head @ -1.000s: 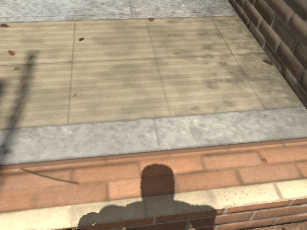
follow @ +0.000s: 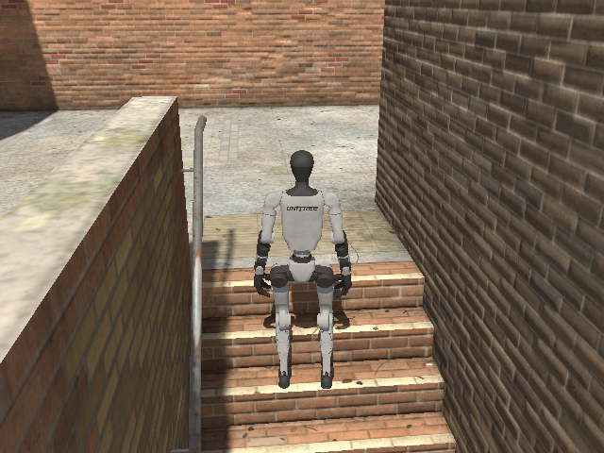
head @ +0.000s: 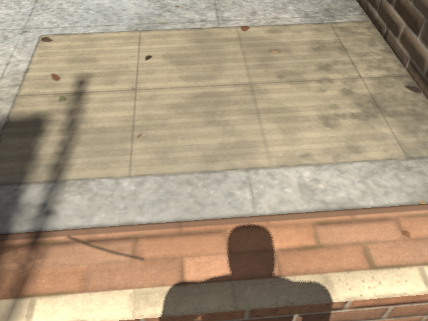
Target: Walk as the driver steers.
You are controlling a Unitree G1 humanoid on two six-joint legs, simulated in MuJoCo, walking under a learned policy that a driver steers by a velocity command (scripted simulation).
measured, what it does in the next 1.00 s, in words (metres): stands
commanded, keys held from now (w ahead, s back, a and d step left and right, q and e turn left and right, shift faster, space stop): no key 1.00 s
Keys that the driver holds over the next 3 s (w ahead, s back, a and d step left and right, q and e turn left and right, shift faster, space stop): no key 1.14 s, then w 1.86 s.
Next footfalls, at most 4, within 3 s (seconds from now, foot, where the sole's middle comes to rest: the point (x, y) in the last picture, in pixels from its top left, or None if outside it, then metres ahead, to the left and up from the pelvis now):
1.74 left None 0.28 0.07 -0.58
2.24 right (290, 254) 0.55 -0.14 -0.38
2.86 left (204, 147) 0.90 0.07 -0.38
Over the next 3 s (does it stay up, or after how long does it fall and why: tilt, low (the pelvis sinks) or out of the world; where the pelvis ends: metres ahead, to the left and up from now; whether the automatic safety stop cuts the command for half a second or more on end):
stays up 0.81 -0.01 0.40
